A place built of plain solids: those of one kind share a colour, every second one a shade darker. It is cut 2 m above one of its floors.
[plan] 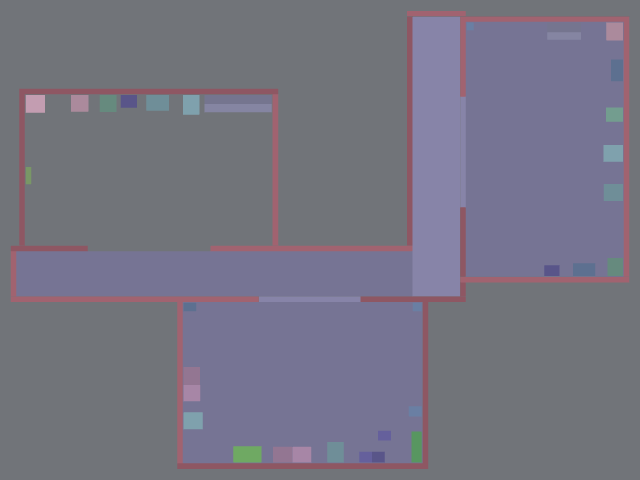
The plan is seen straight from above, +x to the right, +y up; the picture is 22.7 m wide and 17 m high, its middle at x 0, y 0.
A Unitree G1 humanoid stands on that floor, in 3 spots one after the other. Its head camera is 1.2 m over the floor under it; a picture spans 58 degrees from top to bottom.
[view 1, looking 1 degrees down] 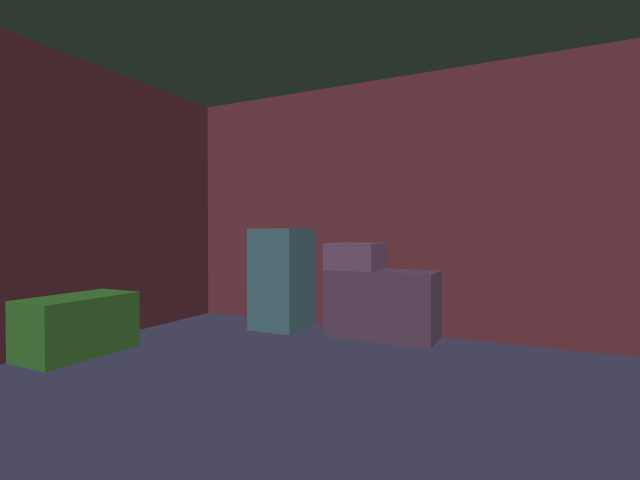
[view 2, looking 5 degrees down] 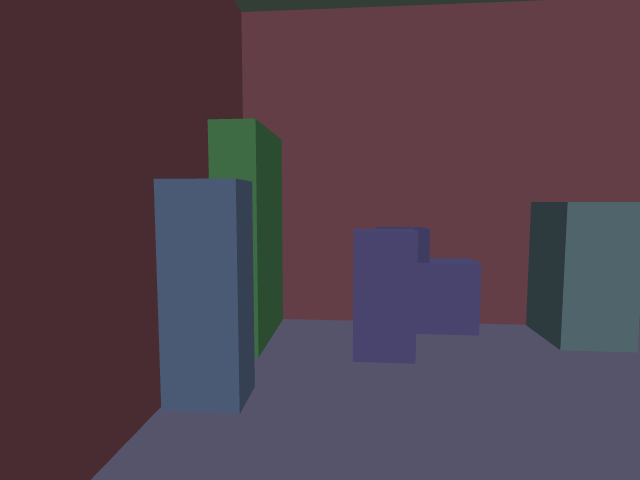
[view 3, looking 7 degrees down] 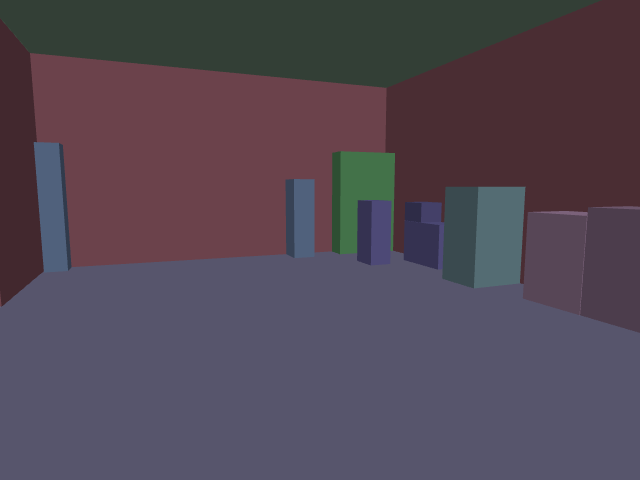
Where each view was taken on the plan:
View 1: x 0.20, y -3.58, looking -154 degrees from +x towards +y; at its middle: wall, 5.63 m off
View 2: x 2.49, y -3.58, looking -85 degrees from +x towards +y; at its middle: wall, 4.36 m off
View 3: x -3.72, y -3.58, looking -22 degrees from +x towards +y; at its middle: wall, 8.00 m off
